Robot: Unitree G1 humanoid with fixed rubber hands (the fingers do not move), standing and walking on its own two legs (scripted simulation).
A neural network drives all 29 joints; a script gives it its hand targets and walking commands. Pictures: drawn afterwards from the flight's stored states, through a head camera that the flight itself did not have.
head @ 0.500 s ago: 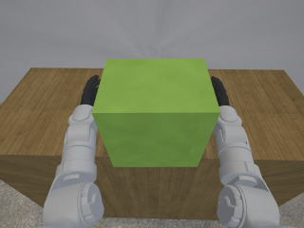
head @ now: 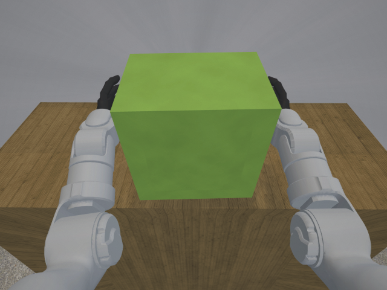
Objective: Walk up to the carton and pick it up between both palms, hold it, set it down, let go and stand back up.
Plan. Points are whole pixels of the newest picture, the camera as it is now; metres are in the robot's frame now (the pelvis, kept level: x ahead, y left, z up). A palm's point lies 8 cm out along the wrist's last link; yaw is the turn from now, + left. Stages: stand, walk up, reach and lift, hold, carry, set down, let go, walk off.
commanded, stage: reach and lift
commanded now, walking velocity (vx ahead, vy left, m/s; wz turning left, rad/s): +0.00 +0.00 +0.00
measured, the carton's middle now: (194, 130) +0.41 +0.01 +0.16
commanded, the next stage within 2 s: hold in 1.54 s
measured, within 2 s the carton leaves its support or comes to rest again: neither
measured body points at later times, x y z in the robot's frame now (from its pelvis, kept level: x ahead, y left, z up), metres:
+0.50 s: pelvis -0.01 +0.00 +0.00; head -0.03 +0.00 +0.45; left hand +0.40 +0.17 +0.19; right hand +0.40 -0.17 +0.18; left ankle +0.00 +0.11 -0.76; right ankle -0.02 -0.12 -0.76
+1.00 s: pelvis -0.03 +0.00 +0.00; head -0.04 +0.00 +0.45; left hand +0.36 +0.16 +0.18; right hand +0.36 -0.18 +0.17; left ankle +0.00 +0.11 -0.76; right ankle -0.02 -0.12 -0.76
